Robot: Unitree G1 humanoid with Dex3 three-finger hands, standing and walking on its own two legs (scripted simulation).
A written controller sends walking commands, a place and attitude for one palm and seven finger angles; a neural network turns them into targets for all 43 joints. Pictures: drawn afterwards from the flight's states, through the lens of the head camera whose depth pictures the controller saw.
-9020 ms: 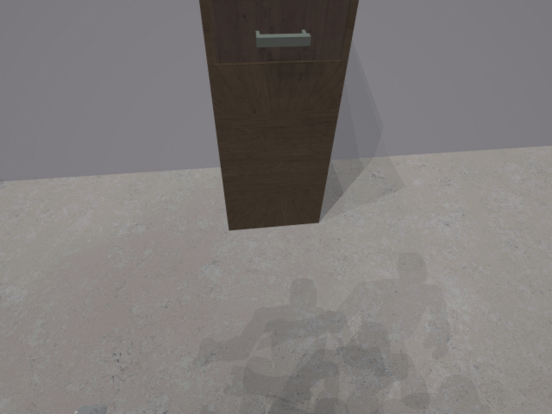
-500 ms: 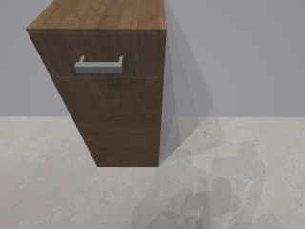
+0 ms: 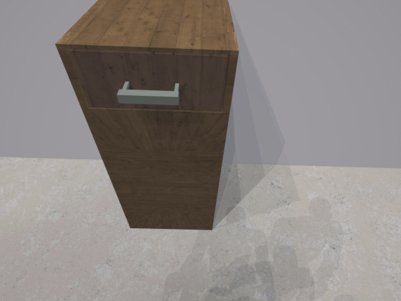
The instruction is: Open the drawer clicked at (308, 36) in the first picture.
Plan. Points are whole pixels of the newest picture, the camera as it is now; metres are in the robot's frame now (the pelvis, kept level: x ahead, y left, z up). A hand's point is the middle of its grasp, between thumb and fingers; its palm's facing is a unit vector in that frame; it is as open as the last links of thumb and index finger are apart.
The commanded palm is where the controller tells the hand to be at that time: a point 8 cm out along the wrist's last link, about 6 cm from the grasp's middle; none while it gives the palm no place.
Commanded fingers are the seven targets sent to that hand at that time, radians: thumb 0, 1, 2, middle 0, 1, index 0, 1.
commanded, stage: shuffle to correct the standing spot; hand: left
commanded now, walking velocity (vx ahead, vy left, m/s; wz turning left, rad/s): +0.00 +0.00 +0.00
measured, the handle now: (150, 91) +0.57 +0.17 +0.12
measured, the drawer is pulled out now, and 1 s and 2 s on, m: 0.00 0.00 0.00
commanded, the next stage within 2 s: come to a stop and stand still in 0.24 s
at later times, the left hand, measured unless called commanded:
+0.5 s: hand out of the picture -0.01 +0.12 -0.18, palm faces +0.09 -0.98 -0.16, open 7.4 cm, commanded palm none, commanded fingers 0.00 0.90 0.90 -0.20 -0.30 -0.20 -0.30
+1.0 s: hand out of the picture +0.07 +0.14 -0.17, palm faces +0.05 -0.97 -0.25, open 7.4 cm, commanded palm none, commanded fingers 0.00 0.90 0.90 -0.20 -0.30 -0.20 -0.30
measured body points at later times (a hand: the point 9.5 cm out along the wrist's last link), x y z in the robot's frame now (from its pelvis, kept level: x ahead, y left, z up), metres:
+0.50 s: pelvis +0.05 -0.03 +0.00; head +0.07 -0.03 +0.44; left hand -0.01 +0.17 -0.16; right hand +0.06 -0.26 -0.16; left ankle +0.05 +0.07 -0.72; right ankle -0.02 -0.13 -0.74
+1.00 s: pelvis +0.03 -0.05 +0.00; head +0.03 -0.05 +0.45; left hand +0.07 +0.19 -0.15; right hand +0.09 -0.27 -0.16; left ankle +0.08 +0.07 -0.74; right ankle -0.02 -0.13 -0.74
